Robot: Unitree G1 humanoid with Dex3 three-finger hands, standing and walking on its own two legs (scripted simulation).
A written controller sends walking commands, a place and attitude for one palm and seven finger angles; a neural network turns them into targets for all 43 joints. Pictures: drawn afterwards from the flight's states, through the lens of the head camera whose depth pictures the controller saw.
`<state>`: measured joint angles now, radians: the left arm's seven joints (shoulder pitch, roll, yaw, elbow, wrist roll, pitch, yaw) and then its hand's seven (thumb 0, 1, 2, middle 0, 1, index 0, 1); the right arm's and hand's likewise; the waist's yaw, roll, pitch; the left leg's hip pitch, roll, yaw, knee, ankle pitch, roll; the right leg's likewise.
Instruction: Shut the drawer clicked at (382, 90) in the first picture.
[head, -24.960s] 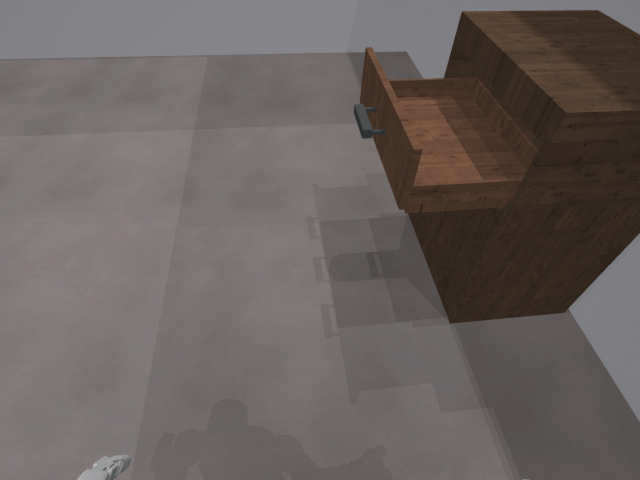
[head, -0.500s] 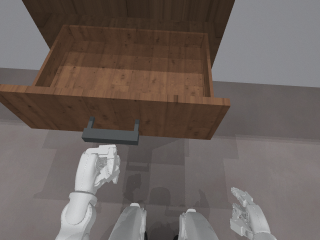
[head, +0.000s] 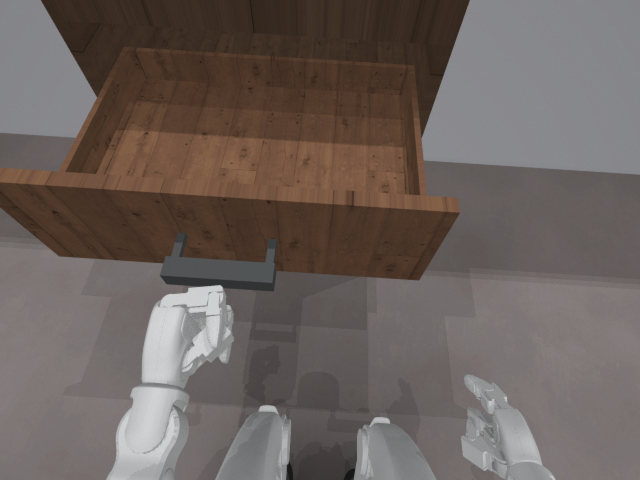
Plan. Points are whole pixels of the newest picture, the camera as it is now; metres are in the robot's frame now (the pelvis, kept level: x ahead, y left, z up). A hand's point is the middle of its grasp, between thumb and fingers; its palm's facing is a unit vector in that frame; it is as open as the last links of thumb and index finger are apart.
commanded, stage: push the drawer shut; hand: left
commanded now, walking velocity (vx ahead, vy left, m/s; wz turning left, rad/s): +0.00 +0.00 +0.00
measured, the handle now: (223, 258) +0.38 +0.14 +0.02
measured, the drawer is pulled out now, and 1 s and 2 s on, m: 0.29 0.20 0.09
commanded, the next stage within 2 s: none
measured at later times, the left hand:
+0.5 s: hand (238, 306) +0.32 +0.12 +0.01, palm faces -0.06 -1.00 -0.05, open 3.2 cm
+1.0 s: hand (243, 255) +0.39 +0.12 +0.01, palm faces -0.06 -1.00 -0.05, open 3.2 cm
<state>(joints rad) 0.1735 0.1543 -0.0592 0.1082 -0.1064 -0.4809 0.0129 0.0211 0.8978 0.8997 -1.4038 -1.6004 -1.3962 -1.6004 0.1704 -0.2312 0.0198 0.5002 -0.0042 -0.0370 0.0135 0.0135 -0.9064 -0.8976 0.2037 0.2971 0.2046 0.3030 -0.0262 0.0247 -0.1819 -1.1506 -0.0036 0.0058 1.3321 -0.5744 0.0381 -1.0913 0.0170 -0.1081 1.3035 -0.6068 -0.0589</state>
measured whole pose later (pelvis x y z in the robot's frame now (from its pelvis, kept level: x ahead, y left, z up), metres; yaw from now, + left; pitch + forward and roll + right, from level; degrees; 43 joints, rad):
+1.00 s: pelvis -0.02 +0.01 +0.00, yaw -1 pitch +24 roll -3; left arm -0.41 0.21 0.06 0.66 -0.10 -0.48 0.01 0.03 0.72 0.89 -1.40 -1.60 -1.40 -1.60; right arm 0.20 -0.25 0.03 0.62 0.00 -0.02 0.00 0.01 -0.91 -0.90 0.20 0.30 0.21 0.30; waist -0.09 0.04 -0.15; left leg -1.21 0.00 0.01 1.33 -0.53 0.05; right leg -1.15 0.02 -0.11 1.29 -0.56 -0.05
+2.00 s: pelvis -0.02 +0.01 -0.01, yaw -3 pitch +29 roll -4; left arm -0.91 0.36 0.30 1.16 -0.01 -0.53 -0.01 0.06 0.69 0.86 -1.40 -1.60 -1.40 -1.60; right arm 0.28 -0.25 0.05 0.64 -0.04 0.05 0.03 0.01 -0.91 -0.90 0.20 0.30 0.21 0.30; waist -0.20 0.05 -0.15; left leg -1.34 0.02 0.01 1.37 -0.53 0.06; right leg -1.28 0.04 -0.11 1.31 -0.54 -0.04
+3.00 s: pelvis -0.03 +0.02 -0.04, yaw -4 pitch +36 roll -8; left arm -1.34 0.62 0.32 1.34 0.12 -0.36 0.01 0.06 0.58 0.90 -1.40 -1.60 -1.41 -1.60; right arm 0.38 -0.23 0.10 0.64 -0.09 0.06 0.06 0.00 -0.91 -0.90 0.21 0.30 0.21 0.30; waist -0.33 0.05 -0.12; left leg -1.57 0.03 -0.05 1.47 -0.53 0.06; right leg -1.46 0.05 -0.17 1.36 -0.53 -0.05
